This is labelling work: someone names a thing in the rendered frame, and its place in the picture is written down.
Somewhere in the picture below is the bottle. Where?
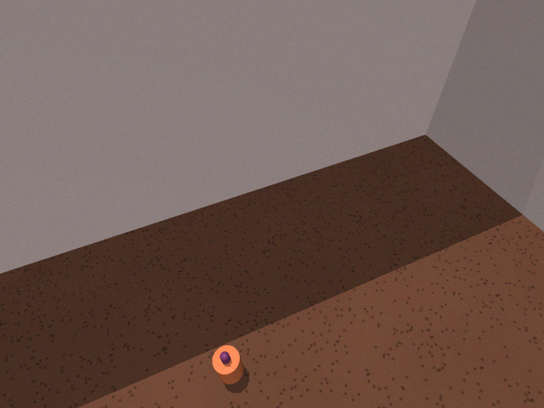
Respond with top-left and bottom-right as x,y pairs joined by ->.
212,345 -> 244,384

